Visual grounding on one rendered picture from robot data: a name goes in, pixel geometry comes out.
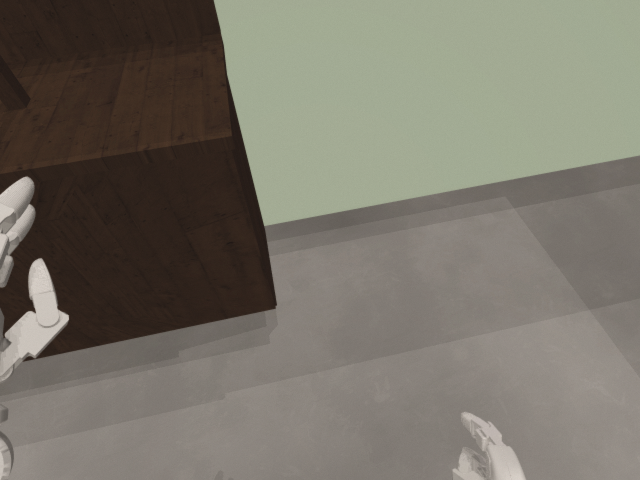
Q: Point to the counter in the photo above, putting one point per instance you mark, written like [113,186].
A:
[147,218]

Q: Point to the right robot hand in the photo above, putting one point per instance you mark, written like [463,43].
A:
[501,462]

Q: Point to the left robot hand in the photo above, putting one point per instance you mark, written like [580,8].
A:
[33,332]

